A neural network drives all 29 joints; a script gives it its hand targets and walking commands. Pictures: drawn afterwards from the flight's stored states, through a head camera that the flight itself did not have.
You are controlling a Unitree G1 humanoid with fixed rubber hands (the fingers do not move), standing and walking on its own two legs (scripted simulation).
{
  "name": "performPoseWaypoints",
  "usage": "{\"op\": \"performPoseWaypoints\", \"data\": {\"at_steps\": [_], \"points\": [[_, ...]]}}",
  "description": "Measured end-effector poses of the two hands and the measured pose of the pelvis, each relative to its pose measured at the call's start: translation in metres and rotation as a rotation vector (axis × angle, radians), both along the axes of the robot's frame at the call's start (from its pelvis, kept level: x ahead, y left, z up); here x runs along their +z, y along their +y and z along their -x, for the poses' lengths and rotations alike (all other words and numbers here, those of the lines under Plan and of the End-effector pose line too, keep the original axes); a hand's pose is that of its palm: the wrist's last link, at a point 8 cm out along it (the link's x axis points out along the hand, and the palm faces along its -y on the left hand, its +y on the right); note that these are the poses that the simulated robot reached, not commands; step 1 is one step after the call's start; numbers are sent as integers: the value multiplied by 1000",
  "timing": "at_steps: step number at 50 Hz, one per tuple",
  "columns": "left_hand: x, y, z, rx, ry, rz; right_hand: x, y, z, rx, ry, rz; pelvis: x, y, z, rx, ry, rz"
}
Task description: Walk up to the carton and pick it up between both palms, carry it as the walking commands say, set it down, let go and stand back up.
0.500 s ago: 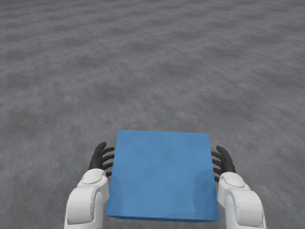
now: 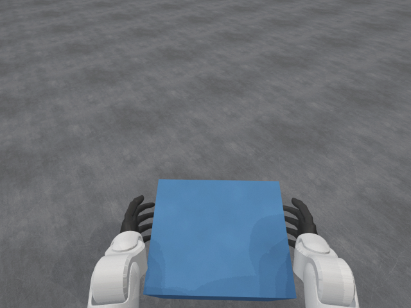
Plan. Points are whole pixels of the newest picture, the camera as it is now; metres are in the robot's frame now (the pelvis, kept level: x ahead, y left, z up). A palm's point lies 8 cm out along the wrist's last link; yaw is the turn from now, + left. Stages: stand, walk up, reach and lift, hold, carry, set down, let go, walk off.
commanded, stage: carry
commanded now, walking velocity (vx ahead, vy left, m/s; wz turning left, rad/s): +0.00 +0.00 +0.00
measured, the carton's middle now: (216, 244) +0.28 +0.00 -0.02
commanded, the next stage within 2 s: hold in 1.50 s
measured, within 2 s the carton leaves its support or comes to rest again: neither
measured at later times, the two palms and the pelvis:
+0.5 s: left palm (139, 220) +0.29 +0.15 +0.05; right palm (302, 222) +0.29 -0.17 +0.04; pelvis +0.03 -0.01 +0.00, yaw +0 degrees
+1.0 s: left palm (143, 214) +0.31 +0.14 +0.05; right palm (301, 212) +0.31 -0.17 +0.04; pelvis +0.06 -0.01 +0.00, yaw +0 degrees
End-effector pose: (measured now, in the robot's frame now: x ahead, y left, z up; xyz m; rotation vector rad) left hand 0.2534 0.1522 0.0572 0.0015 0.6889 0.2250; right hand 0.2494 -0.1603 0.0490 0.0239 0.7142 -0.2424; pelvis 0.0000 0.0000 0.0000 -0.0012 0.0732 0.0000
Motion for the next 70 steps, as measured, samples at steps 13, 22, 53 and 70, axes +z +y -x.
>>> {"op": "performPoseWaypoints", "data": {"at_steps": [13, 22, 53, 70], "points": [[-8, 0, -16, 3, 30, 3, -7, -1, -21, 24, 28, 7, 2, -4, -18, -1, 5, -5], [-2, -5, -31, 4, -10, 7, -5, -6, -35, 3, -9, -7, 0, -6, -30, -1, 7, -9], [-8, -12, -52, 1, 19, -12, -8, -12, -61, 27, 9, 4, -1, -15, -56, -2, -26, -13], [-14, -13, -56, -17, 18, -17, -12, -15, -63, 25, 1, 5, -2, -15, -56, -6, -42, -9]]}}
